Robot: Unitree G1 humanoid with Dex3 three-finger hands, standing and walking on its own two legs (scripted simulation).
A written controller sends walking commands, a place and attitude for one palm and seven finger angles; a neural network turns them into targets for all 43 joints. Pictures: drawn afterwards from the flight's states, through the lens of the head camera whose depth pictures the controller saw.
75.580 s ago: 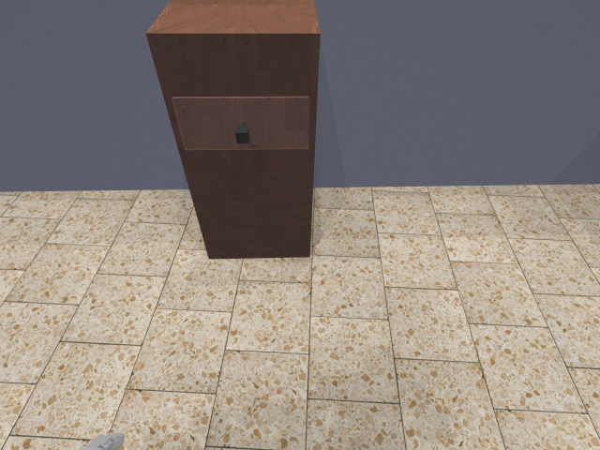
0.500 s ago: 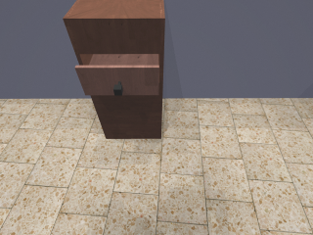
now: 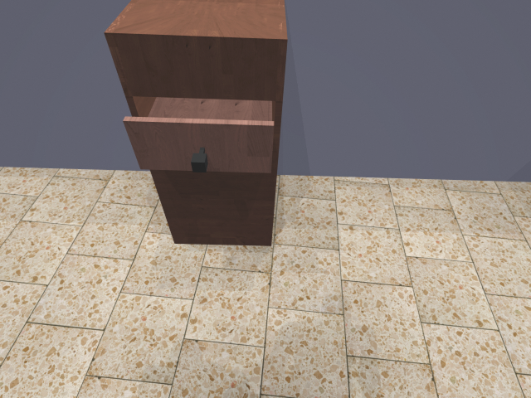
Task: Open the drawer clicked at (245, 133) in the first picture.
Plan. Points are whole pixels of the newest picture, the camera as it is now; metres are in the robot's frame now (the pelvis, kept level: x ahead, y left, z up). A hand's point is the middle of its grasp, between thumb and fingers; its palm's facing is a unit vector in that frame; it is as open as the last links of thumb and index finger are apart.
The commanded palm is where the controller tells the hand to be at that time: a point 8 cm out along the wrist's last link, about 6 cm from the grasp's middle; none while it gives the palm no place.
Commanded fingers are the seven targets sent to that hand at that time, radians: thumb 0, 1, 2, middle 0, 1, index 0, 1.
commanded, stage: take the last steps up to it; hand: left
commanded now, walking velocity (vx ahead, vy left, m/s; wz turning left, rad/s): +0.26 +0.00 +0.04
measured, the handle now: (200, 158) +0.70 +0.21 -0.11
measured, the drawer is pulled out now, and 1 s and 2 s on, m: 0.11 0.11 0.11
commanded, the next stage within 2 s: come to a stop and stand still in 0.34 s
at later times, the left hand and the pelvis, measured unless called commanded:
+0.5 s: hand out of the picture +0.10 +0.12 -0.17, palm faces +0.13 -0.98 -0.16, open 7.3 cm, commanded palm none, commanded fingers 0.00 0.90 0.90 -0.20 -0.30 -0.20 -0.30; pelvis +0.14 -0.03 +0.00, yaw +2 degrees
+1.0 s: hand (184, 362) +0.21 +0.16 -0.17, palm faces +0.10 -0.96 -0.27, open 7.4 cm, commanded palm none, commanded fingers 0.00 0.90 0.90 -0.20 -0.30 -0.20 -0.30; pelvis +0.17 -0.05 +0.00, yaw +3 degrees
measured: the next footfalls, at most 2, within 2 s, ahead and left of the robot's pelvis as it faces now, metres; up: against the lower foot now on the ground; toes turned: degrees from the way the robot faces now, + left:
right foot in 0.20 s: +0.09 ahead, -0.12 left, +0.00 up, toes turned -2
left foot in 0.52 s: +0.24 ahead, +0.11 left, +0.00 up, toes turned +8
